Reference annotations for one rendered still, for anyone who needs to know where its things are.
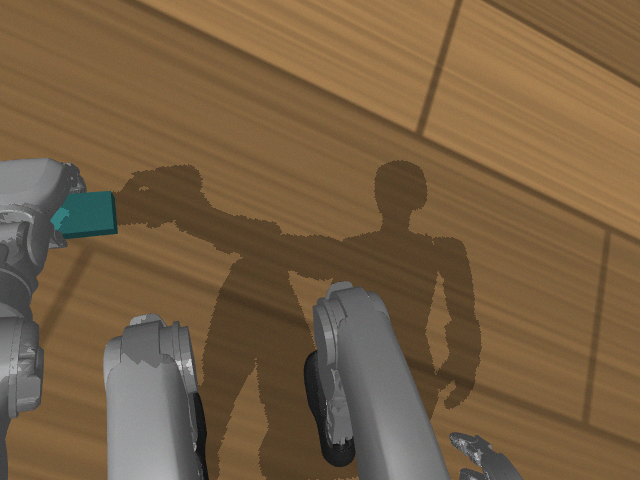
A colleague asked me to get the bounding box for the small box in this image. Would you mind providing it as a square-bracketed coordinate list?
[50, 191, 118, 239]

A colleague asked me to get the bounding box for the left robot foot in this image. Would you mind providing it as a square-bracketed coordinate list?
[193, 392, 209, 480]

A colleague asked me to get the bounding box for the right robot foot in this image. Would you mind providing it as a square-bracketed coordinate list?
[304, 350, 356, 467]

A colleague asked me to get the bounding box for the left robot hand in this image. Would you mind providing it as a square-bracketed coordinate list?
[0, 158, 87, 249]

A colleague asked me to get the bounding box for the left robot arm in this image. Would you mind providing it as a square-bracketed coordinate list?
[0, 205, 51, 480]

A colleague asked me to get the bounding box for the right robot hand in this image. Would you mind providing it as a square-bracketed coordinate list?
[449, 432, 523, 480]

